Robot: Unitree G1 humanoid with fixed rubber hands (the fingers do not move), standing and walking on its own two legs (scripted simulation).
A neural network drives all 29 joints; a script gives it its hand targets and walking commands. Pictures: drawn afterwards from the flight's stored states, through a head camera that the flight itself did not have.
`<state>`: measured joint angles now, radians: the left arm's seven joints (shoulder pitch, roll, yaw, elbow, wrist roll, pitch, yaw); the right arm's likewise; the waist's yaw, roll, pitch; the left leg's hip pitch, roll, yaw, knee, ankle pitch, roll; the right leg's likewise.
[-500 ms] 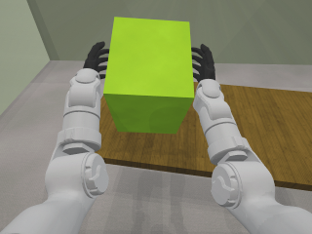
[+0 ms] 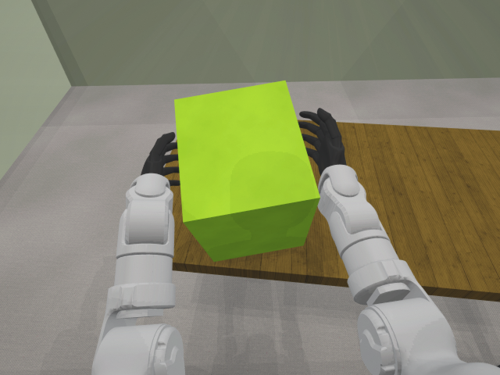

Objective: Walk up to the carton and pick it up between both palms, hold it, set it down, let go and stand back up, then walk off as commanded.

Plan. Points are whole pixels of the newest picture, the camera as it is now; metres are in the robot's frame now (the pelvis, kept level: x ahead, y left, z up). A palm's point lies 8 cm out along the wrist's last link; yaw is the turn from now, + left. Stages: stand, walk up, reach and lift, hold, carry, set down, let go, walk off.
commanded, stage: set down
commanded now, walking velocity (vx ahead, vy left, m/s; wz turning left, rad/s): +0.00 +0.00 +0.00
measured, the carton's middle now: (245, 180) +0.41 -0.07 +0.09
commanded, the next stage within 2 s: none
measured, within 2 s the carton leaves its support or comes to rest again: neither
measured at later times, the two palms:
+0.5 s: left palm (197, 189) +0.36 +0.01 +0.14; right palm (379, 172) +0.30 -0.24 +0.17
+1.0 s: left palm (197, 174) +0.42 +0.01 +0.11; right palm (361, 156) +0.35 -0.24 +0.16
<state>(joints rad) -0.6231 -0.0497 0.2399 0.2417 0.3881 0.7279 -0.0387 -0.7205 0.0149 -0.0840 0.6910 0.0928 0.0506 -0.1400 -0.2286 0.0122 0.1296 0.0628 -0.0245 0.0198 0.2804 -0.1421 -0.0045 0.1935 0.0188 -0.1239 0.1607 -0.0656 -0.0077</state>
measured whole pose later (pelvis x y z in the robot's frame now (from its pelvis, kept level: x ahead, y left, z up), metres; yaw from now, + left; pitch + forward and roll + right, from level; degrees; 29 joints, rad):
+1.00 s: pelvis -0.02 -0.02 -0.01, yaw -8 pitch -1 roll +0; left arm -0.93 0.02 0.51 0.99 0.40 0.22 -0.02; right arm -0.95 0.14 -0.57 0.94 -0.32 -0.02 -0.13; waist -0.15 -0.03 0.01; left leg -0.09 -0.02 0.14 0.26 -0.15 0.05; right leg -0.05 0.00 -0.08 0.27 -0.20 -0.01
